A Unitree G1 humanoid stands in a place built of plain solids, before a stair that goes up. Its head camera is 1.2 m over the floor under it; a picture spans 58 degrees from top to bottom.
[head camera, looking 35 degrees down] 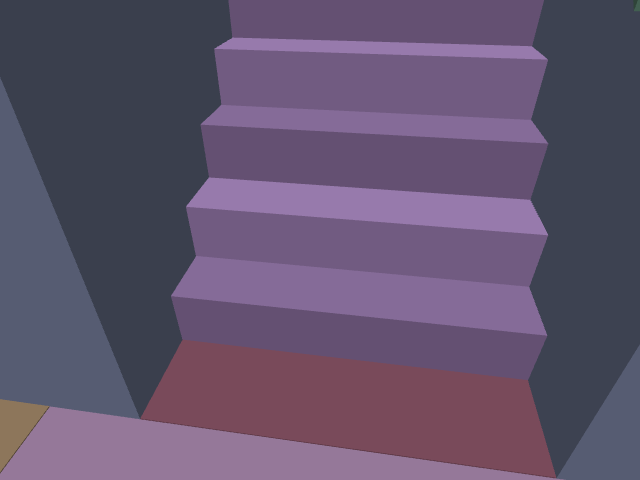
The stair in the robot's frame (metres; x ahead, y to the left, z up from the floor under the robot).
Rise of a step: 0.21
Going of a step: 0.23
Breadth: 1.20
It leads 8 degrees to the right of straight ahead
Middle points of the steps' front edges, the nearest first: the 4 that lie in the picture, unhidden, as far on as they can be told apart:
0.99 -0.09 0.21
1.22 -0.13 0.43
1.44 -0.16 0.64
1.67 -0.19 0.86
